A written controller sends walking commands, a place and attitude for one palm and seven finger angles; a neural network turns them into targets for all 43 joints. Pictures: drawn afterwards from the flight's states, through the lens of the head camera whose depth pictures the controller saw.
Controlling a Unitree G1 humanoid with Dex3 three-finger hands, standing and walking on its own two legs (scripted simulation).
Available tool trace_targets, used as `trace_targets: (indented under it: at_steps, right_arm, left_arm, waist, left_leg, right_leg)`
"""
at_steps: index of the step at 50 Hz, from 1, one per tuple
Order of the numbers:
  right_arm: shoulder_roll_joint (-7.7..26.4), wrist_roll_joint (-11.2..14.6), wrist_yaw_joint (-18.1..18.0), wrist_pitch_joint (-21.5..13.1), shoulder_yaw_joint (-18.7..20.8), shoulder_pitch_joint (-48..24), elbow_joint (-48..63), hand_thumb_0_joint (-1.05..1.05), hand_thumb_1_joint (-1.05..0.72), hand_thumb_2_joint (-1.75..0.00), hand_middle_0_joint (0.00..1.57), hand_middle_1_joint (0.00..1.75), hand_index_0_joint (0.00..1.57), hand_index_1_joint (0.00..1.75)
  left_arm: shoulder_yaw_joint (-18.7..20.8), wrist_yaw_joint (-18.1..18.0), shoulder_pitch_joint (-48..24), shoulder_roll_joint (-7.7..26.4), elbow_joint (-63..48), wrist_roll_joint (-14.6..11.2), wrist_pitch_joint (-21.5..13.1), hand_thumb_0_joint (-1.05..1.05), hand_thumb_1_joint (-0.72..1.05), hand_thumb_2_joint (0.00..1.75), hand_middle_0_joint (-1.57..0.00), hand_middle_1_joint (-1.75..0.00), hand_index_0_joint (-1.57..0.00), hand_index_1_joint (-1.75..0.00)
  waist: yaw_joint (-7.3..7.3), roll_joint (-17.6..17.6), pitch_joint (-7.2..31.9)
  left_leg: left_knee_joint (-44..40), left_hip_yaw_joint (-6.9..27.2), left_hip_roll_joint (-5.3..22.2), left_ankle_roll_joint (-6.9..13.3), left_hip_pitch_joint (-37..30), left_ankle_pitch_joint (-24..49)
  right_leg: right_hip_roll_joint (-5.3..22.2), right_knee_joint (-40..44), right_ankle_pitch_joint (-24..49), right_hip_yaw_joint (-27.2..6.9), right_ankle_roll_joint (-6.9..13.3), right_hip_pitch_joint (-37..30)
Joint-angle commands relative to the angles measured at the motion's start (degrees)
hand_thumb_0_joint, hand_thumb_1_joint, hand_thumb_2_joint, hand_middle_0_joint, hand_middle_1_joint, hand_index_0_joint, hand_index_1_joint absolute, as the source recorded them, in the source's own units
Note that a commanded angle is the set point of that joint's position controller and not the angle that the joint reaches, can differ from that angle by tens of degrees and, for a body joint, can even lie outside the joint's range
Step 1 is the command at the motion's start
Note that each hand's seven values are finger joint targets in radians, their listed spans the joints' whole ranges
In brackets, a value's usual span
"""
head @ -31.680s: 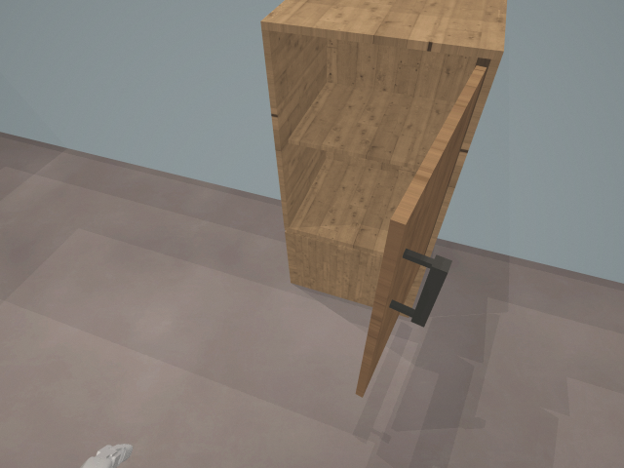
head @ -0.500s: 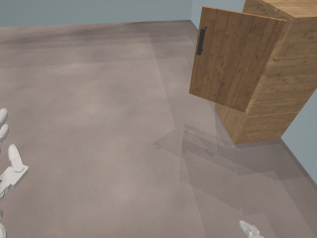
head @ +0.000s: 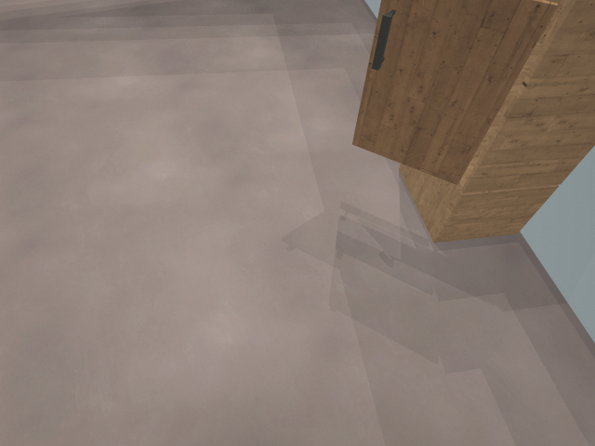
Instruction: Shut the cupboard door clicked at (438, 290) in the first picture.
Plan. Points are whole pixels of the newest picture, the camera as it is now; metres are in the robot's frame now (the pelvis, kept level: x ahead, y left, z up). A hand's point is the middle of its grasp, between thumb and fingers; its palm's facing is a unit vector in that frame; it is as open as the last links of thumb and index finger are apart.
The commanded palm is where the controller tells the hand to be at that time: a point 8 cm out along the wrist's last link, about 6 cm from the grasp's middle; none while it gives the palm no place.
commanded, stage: let the arm hang, fingers relaxed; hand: left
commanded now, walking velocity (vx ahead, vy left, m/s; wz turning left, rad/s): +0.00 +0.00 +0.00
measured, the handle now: (384, 40) +1.16 -0.20 -0.01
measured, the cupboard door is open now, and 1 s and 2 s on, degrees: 51 51 51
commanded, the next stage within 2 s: look to check the result in 0.72 s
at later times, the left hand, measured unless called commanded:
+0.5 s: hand out of the picture -0.02 +0.16 -0.17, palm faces -0.02 -0.99 -0.15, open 7.4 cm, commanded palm none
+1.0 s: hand out of the picture +0.00 +0.18 -0.17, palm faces -0.03 -0.98 -0.19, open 7.4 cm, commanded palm none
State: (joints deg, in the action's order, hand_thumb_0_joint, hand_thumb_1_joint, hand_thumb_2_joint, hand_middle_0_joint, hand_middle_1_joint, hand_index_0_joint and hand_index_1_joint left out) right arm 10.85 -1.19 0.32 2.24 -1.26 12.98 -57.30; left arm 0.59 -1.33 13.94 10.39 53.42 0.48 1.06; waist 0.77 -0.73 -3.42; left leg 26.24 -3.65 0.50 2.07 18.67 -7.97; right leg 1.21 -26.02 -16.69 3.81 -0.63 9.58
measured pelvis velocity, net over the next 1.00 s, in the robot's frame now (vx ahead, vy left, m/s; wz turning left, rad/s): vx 0.02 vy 0.02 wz -0.04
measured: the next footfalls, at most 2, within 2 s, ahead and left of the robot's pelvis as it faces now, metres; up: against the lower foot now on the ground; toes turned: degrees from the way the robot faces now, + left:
none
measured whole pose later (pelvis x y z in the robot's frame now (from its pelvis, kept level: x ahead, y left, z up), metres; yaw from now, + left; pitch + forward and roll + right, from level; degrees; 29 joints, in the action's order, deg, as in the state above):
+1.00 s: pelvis +0.02 +0.02 +0.00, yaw -2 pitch -1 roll +0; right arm 8.4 -0.5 -1.4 0.5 0.6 16.1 -65.1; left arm 0.0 -1.9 17.7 7.9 65.6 1.2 0.3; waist 0.9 0.2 -2.4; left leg 21.6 -6.7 -1.0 3.3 13.2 -8.0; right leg 2.9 -22.6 -16.2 0.9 -2.1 5.7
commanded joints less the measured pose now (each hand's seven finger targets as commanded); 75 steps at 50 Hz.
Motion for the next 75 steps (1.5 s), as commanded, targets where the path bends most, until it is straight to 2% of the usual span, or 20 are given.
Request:
trace_targets:
  at_steps: [1,5,9,23,25,28,34,39,45,47,59,63,71,73,75]
  right_arm:
    - [6.24,0.06,-1.05,-1.49,2.19,0.96,0.27,0.00,-0.90,-0.90,0.20,0.30,0.20,0.30]
    - [5.26,0.24,-1.39,-1.31,2.27,3.50,-3.04,0.00,-0.90,-0.90,0.20,0.30,0.20,0.30]
    - [4.56,0.38,-1.67,-1.53,2.23,5.52,-5.12,0.00,-0.90,-0.90,0.20,0.30,0.20,0.30]
    - [2.41,0.28,-2.03,-1.92,2.39,7.50,-6.87,0.00,-0.90,-0.90,0.20,0.30,0.20,0.30]
    - [2.27,0.29,-2.10,-2.14,2.44,7.57,-6.87,0.00,-0.90,-0.90,0.20,0.30,0.20,0.30]
    - [2.01,0.31,-2.08,-2.16,2.44,7.66,-6.91,0.00,-0.90,-0.90,0.20,0.30,0.20,0.30]
    - [2.07,0.34,-2.14,-2.57,2.41,7.97,-6.80,0.00,-0.90,-0.90,0.20,0.30,0.20,0.30]
    - [2.37,0.38,-2.18,-2.59,2.43,7.74,-6.88,0.00,-0.90,-0.90,0.20,0.30,0.20,0.30]
    - [3.25,0.39,-2.14,-2.54,2.59,7.15,-6.61,0.00,-0.90,-0.90,0.20,0.30,0.20,0.30]
    - [3.45,0.42,-2.08,-2.54,2.67,6.83,-6.63,0.00,-0.90,-0.90,0.20,0.30,0.20,0.30]
    - [5.49,0.44,-2.08,-2.86,2.79,4.72,-6.49,0.00,-0.90,-0.90,0.20,0.30,0.20,0.30]
    - [6.18,0.45,-2.03,-2.88,2.86,3.80,-6.43,0.00,-0.90,-0.90,0.20,0.30,0.20,0.30]
    - [8.50,0.53,-1.97,-3.11,3.09,1.83,-5.84,0.00,-0.90,-0.90,0.20,0.30,0.20,0.30]
    - [8.74,0.48,-1.95,-3.16,3.07,1.31,-5.89,0.00,-0.90,-0.90,0.20,0.30,0.20,0.30]
    - [5.04,0.08,-1.74,-2.51,2.11,3.38,-7.14,0.00,-0.90,-0.90,0.20,0.30,0.20,0.30]
  left_arm:
    - [0.89,-0.13,2.98,6.72,2.86,0.12,-1.44,0.00,0.90,0.90,-0.20,-0.30,-0.20,-0.30]
    - [0.39,-0.19,4.07,5.89,6.97,0.10,-1.24,0.00,0.90,0.90,-0.20,-0.30,-0.20,-0.30]
    - [0.15,-0.35,5.61,5.08,9.82,0.07,-1.23,0.00,0.90,0.90,-0.20,-0.30,-0.20,-0.30]
    - [0.21,-0.92,9.48,1.75,12.17,0.43,-1.08,0.00,0.90,0.90,-0.20,-0.30,-0.20,-0.30]
    - [0.34,-0.95,9.54,1.53,12.15,0.44,-1.13,0.00,0.90,0.90,-0.20,-0.30,-0.20,-0.30]
    - [0.35,-1.01,9.57,1.35,12.03,0.50,-1.22,0.00,0.90,0.90,-0.20,-0.30,-0.20,-0.30]
    - [0.45,-1.04,9.27,1.52,11.85,0.44,-1.49,0.00,0.90,0.90,-0.20,-0.30,-0.20,-0.30]
    - [0.45,-1.05,8.88,1.81,11.82,0.40,-1.45,0.00,0.90,0.90,-0.20,-0.30,-0.20,-0.30]
    - [0.47,-0.96,8.45,2.58,11.65,0.42,-1.34,0.00,0.90,0.90,-0.20,-0.30,-0.20,-0.30]
    - [0.47,-0.96,8.39,2.77,11.68,0.44,-1.47,0.00,0.90,0.90,-0.20,-0.30,-0.20,-0.30]
    - [0.76,-0.80,6.24,4.76,11.41,0.45,-1.61,0.00,0.90,0.90,-0.20,-0.30,-0.20,-0.30]
    - [0.76,-0.77,5.45,5.48,11.30,0.48,-1.65,0.00,0.90,0.90,-0.20,-0.30,-0.20,-0.30]
    - [0.97,-0.62,3.65,7.62,10.89,0.49,-2.02,0.00,0.90,0.90,-0.20,-0.30,-0.20,-0.30]
    - [1.03,-0.55,2.76,8.00,10.70,0.49,-2.00,0.00,0.90,0.90,-0.20,-0.30,-0.20,-0.30]
    - [0.18,-0.57,4.44,4.47,11.92,0.35,-1.56,0.00,0.90,0.90,-0.20,-0.30,-0.20,-0.30]
  waist:
    - [0.25,4.05,4.85]
    - [0.40,1.03,1.69]
    - [0.35,-0.47,0.74]
    - [-0.11,0.56,-2.32]
    - [-0.13,1.28,-1.83]
    - [-0.08,0.15,-2.19]
    - [0.03,0.49,-0.93]
    - [0.04,0.31,-1.30]
    - [0.06,0.40,-1.27]
    - [0.01,-0.46,-0.85]
    - [0.00,0.85,-0.33]
    - [-0.03,-0.24,-0.39]
    - [-0.07,0.19,1.15]
    - [0.06,0.63,0.75]
    - [0.43,-0.01,1.53]
  left_leg:
    - [-5.61,6.76,5.46,0.47,-8.35,-0.76]
    - [-7.43,6.34,5.61,0.62,-8.13,-4.05]
    - [-8.30,6.19,5.66,0.86,-8.56,-3.90]
    - [-10.85,6.33,5.58,1.25,-7.16,-7.98]
    - [-11.06,6.34,5.69,1.32,-7.21,-7.75]
    - [-10.70,6.27,5.47,1.27,-7.48,-6.96]
    - [-9.68,5.58,5.45,1.30,-8.85,-2.49]
    - [-9.59,5.62,5.57,1.28,-9.24,-1.86]
    - [-10.05,5.87,5.72,1.26,-9.67,-2.68]
    - [-9.63,5.66,5.76,1.30,-10.15,-1.94]
    - [-9.49,5.72,5.98,1.17,-11.10,0.85]
    - [-9.34,5.84,6.07,1.15,-11.58,1.65]
    - [-8.44,5.87,6.29,1.16,-13.10,5.76]
    - [-8.76,5.89,6.33,1.05,-12.80,5.72]
    - [-8.85,4.77,5.49,0.23,-13.10,-3.15]
  right_leg:
    - [4.89,8.20,3.24,-6.24,2.00,2.10]
    - [4.82,9.39,0.58,-5.85,1.87,3.39]
    - [4.60,9.36,0.38,-5.82,1.75,3.52]
    - [3.86,7.77,0.52,-5.48,1.10,5.06]
    - [3.93,7.49,1.34,-5.45,1.05,4.61]
    - [3.99,7.70,1.33,-5.53,1.07,4.96]
    - [4.27,7.64,3.96,-5.75,1.07,3.79]
    - [4.40,7.85,3.87,-5.60,1.06,3.66]
    - [4.39,7.80,3.60,-5.62,1.02,3.62]
    - [4.51,8.06,3.69,-5.72,1.10,3.65]
    - [4.78,8.44,4.93,-5.76,1.17,2.21]
    - [4.89,8.75,5.17,-5.74,1.16,2.03]
    - [5.22,9.56,7.66,-6.12,1.36,0.60]
    - [5.35,9.71,7.64,-6.11,1.35,0.32]
    - [5.05,9.35,1.67,-5.66,1.19,0.42]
